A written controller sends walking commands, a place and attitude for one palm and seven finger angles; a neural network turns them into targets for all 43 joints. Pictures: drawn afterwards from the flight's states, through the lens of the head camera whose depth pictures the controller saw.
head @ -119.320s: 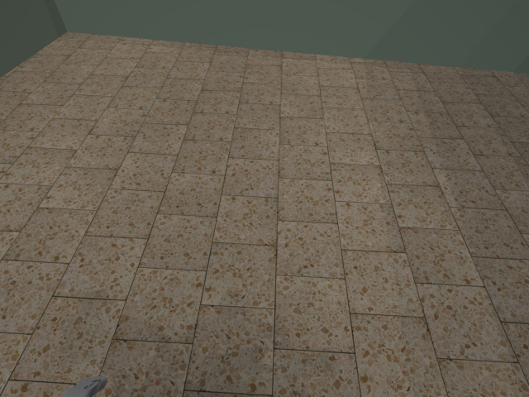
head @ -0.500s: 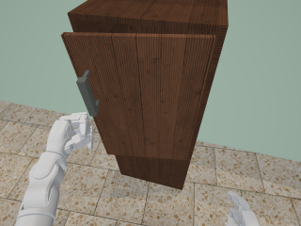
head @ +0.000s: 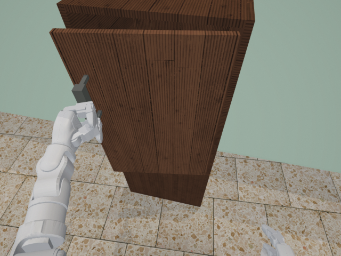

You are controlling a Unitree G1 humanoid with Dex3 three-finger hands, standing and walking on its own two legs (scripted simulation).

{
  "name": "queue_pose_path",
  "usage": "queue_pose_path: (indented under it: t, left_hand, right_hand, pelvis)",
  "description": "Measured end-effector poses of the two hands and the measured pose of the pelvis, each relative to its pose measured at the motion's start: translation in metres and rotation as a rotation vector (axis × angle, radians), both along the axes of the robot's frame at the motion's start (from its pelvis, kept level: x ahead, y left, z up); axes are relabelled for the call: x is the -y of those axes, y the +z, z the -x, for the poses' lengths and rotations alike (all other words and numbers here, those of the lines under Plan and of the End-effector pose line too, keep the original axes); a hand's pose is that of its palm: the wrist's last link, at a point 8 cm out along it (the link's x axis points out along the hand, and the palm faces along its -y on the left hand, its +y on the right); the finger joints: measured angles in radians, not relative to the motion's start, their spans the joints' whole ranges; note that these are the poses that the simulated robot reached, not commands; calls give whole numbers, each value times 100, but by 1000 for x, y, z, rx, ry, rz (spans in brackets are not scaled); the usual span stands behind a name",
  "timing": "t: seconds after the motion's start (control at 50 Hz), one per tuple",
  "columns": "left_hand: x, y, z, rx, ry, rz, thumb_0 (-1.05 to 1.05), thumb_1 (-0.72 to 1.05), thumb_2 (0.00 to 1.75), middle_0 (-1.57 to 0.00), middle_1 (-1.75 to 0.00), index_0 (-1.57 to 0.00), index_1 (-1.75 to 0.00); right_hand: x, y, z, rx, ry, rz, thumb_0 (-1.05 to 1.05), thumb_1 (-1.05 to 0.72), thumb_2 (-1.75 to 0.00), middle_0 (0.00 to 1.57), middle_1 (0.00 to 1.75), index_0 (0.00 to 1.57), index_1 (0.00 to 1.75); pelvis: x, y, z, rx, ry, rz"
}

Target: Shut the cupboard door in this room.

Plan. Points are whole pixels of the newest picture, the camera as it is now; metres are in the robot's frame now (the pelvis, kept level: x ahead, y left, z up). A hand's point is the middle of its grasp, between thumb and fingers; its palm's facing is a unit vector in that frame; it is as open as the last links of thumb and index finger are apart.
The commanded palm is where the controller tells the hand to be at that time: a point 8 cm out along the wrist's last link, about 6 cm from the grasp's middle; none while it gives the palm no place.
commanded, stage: bring the fist close to the handle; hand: left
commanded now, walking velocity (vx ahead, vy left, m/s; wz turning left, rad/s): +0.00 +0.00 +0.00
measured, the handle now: (90, 103) +0.45 +0.22 +0.11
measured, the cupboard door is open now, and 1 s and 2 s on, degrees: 10 3 0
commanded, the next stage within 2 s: push the door shut along its arc in 0.24 s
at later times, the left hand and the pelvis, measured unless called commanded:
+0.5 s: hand (98, 131) +0.36 +0.18 +0.11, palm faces -0.05 -1.00 -0.04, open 3.1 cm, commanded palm +0.35 +0.23 +0.11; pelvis +0.00 +0.00 +0.00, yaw +1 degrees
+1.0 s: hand (107, 110) +0.42 +0.17 +0.12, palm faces -0.18 -0.98 -0.04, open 3.1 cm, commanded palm +0.42 +0.22 +0.11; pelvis -0.01 +0.00 -0.01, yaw +1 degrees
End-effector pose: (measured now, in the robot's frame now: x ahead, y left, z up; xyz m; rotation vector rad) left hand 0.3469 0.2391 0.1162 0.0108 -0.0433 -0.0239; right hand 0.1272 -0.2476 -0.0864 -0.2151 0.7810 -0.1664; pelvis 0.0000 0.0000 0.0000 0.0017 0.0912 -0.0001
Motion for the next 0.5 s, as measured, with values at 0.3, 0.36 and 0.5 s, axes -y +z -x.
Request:
queue_pose_path:
  t: [0.3,0.36,0.5]
  left_hand:
    - [-3,-1,16,4,12,-13,2,90,90,-130,-150,-130,-150]
    - [-1,4,15,24,5,-17,2,89,90,-130,-150,-130,-150]
    - [4,-1,4,-37,-24,-30,2,89,90,-131,-150,-130,-150]
  right_hand:
    - [-10,0,-10,3,20,-19,1,-91,-90,20,30,20,30]
    - [-11,2,-15,19,28,-20,1,-91,-90,20,30,20,30]
    - [-12,4,-17,32,34,-18,1,-91,-90,20,30,20,30]
  pelvis:
    - [-3,1,-3,14,7,5]
    - [-2,1,-1,17,10,5]
    - [-2,0,4,21,19,6]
